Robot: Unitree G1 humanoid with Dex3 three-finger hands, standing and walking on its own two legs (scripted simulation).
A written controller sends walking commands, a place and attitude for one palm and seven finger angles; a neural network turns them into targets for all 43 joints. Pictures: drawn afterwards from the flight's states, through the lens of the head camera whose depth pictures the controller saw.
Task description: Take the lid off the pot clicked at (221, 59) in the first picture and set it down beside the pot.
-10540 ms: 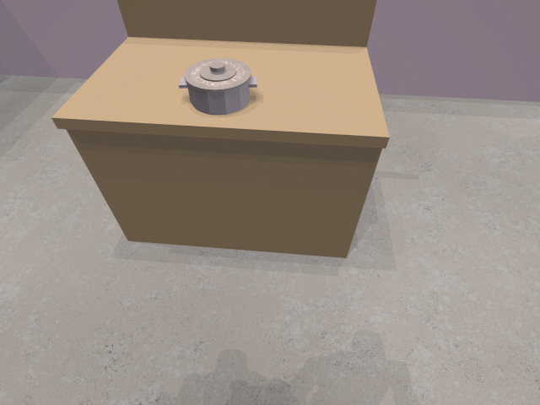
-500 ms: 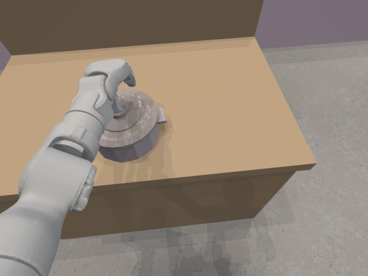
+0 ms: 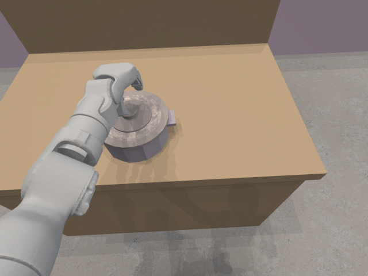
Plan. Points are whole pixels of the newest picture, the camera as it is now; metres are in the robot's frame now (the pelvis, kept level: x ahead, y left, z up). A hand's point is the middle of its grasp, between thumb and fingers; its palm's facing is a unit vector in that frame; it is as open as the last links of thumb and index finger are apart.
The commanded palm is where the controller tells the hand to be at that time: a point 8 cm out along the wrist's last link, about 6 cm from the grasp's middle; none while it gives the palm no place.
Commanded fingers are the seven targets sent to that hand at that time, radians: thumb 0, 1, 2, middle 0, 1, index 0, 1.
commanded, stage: lower the open fingers around the knob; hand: left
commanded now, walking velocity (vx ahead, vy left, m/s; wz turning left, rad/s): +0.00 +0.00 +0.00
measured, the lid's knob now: (129, 111) +0.52 +0.11 +0.03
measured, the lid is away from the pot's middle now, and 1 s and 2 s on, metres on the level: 0.00 0.00 0.01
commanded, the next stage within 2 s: close the fingers and squeeze the knob in 0.96 s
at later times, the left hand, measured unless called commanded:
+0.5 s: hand (125, 108) +0.48 +0.11 +0.08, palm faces -0.38 -0.04 -0.92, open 10.3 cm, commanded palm +0.49 +0.12 +0.13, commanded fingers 0.00 -0.27 1.31 -0.80 -0.08 -0.80 -0.08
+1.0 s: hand (128, 111) +0.49 +0.11 +0.06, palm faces -0.37 -0.04 -0.93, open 10.3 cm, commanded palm +0.49 +0.11 +0.11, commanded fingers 0.00 -0.27 1.31 -0.80 -0.08 -0.80 -0.08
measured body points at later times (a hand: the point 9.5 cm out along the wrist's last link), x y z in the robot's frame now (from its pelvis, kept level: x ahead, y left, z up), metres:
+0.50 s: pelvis -0.01 -0.01 +0.00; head +0.06 -0.03 +0.44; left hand +0.50 +0.11 +0.13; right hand +0.01 -0.27 -0.14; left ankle -0.04 +0.09 -0.74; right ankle -0.02 -0.13 -0.74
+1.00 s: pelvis +0.00 +0.00 +0.00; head +0.07 -0.02 +0.44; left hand +0.51 +0.11 +0.11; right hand -0.01 -0.27 -0.14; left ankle -0.04 +0.09 -0.74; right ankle -0.02 -0.13 -0.74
